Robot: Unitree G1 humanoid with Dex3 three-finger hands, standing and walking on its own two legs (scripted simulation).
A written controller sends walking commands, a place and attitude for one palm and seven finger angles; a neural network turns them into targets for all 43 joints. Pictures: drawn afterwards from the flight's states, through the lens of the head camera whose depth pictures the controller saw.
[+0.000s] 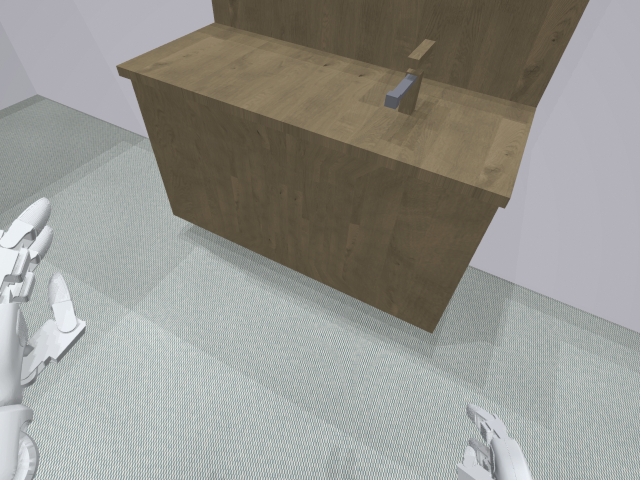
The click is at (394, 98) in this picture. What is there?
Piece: tap's lever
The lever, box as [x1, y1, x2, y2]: [384, 91, 400, 108]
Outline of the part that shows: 389,91 386,94 384,105 395,108 398,105 400,93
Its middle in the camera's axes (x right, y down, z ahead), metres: +0.16 -0.32 +0.88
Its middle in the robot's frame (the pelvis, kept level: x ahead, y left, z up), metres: +0.89 -0.11 +0.06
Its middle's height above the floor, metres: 0.83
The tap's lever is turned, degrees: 0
